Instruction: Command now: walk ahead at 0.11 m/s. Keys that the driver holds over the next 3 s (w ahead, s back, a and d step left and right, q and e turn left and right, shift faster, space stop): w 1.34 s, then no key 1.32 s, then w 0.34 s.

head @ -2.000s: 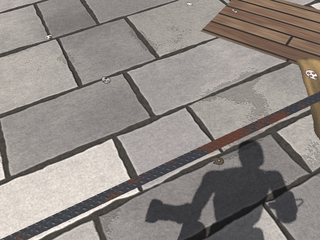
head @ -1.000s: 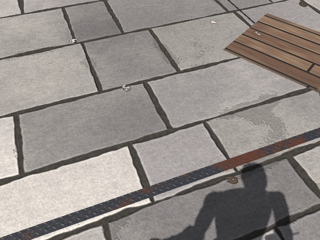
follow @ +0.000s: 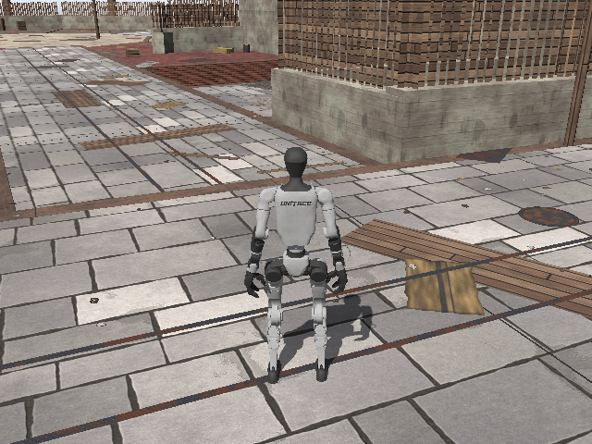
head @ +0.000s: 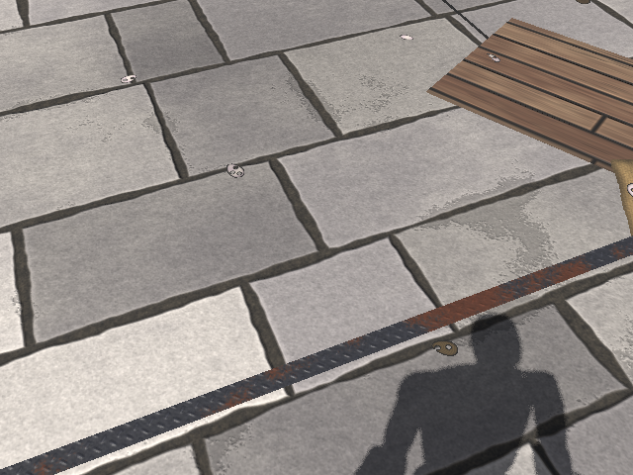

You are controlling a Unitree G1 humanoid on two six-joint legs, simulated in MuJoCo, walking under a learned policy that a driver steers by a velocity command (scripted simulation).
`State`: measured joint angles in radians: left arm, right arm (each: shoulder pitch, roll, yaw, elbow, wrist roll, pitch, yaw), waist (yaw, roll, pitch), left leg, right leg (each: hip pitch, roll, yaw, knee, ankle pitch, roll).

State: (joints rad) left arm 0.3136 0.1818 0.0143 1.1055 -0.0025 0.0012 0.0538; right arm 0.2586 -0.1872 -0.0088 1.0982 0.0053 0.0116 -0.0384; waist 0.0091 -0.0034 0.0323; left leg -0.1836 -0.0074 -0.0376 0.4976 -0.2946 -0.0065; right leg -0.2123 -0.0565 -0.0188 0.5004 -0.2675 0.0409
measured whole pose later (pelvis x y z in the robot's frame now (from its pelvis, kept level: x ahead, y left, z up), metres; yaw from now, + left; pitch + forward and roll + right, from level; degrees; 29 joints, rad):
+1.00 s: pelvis +0.43 +0.01 +0.01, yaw -1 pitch +1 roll +2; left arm 0.12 0.25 0.06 0.87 -0.01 -0.09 0.02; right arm 0.36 -0.22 -0.04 1.04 0.00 -0.10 0.01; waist -0.07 -0.04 0.00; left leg -0.05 -0.08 0.05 0.21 -0.18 0.07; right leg -0.70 -0.15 0.04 0.80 0.01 -0.01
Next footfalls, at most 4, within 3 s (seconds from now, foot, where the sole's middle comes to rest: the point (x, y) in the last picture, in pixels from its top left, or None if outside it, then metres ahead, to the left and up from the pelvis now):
0.66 left None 0.43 0.09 -0.77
1.20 right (398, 377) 0.74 -0.15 -0.77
1.66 left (309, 301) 0.95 0.06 -0.77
1.92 right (407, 332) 0.86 -0.18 -0.77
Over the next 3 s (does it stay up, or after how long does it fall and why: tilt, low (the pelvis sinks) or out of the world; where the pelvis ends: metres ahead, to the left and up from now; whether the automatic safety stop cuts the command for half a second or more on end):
stays up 0.94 -0.03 -0.01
